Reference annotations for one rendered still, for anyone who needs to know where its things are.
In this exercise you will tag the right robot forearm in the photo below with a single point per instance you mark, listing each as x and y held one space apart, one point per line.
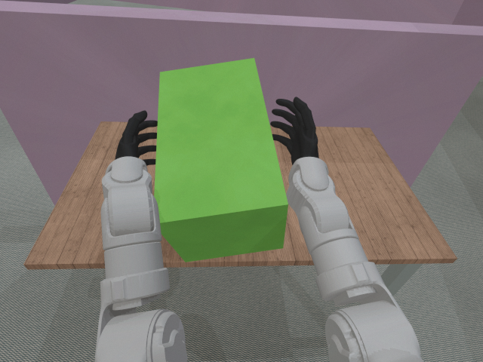
344 273

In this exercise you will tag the left robot forearm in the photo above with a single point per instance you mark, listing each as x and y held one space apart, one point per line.
131 232

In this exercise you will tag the robot right hand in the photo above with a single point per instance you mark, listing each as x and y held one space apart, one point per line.
303 140

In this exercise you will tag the table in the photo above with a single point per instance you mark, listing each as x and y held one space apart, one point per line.
392 225

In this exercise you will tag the robot left upper arm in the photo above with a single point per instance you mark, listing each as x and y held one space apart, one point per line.
148 336

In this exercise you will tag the robot left hand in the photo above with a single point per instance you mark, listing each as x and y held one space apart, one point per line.
128 144

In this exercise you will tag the carton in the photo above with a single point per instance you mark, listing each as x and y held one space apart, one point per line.
218 183

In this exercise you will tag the robot right upper arm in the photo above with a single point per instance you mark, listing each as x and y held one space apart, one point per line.
371 332

